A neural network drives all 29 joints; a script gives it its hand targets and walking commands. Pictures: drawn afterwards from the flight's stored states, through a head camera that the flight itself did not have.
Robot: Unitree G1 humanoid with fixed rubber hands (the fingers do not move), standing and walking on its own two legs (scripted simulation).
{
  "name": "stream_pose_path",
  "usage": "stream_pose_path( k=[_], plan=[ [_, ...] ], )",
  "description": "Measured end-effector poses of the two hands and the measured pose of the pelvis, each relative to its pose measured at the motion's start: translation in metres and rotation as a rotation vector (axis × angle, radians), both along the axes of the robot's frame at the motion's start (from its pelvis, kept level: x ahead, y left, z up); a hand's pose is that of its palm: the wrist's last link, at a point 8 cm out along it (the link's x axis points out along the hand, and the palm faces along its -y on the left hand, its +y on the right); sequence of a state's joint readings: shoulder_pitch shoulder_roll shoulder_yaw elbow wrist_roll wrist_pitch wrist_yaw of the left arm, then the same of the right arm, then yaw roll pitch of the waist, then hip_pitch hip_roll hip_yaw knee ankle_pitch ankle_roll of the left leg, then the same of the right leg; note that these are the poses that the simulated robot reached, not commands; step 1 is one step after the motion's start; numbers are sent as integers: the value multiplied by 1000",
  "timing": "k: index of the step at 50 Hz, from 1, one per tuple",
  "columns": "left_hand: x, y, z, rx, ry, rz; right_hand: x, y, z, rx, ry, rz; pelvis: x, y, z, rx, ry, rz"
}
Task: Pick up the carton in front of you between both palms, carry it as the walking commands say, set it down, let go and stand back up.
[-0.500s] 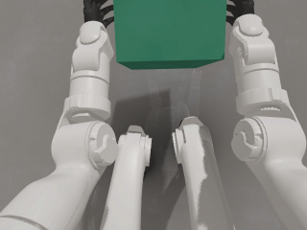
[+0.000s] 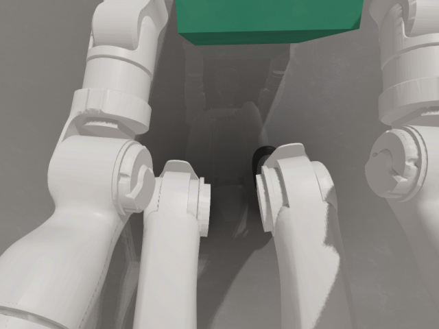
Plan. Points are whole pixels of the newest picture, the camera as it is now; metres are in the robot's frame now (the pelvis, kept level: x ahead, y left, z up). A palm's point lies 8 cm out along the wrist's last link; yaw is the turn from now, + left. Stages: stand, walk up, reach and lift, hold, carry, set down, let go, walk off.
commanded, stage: set down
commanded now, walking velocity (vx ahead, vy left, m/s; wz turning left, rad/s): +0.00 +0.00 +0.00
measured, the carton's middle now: out of the picture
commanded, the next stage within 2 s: none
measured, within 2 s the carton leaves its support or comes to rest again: rests again in 0.20 s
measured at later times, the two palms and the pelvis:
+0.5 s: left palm out of the picture +0.56 +0.05 -0.18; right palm out of the picture +0.51 -0.25 -0.19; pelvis -0.02 +0.00 -0.02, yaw +1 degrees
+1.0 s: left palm out of the picture +0.57 +0.06 -0.19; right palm out of the picture +0.52 -0.26 -0.21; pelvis -0.01 +0.00 -0.03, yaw +1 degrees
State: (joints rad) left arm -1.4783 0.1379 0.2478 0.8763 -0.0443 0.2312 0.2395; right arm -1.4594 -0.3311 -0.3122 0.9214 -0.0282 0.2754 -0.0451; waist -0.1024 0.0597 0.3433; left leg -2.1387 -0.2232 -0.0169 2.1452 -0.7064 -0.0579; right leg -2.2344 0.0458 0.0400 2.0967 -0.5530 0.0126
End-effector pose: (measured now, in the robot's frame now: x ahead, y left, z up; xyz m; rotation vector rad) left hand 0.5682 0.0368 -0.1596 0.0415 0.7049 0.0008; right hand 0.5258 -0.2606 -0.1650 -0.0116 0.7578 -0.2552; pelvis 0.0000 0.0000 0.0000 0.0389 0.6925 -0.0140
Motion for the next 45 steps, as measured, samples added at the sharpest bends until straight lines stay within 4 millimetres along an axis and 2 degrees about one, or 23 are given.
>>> stream_pose_path(
  k=[4, 11, 26, 45],
  plan=[
    [0, 0, -2, 11, 5, -11, -5, 0, -4, 17, 6, 4, -1, 1, -5, -7, -8, 6],
    [-11, 5, -13, 29, 41, -15, -20, 4, -20, 34, 43, 30, -7, 0, -9, -7, -33, 19],
    [-9, 15, -22, 30, 38, -53, -16, 7, -25, 78, 7, 83, -20, -3, -22, -12, -127, 31],
    [-6, 19, -30, -40, 19, -87, -12, 4, -35, 108, -27, 78, -18, -1, -31, -12, -152, 34]
  ],
)
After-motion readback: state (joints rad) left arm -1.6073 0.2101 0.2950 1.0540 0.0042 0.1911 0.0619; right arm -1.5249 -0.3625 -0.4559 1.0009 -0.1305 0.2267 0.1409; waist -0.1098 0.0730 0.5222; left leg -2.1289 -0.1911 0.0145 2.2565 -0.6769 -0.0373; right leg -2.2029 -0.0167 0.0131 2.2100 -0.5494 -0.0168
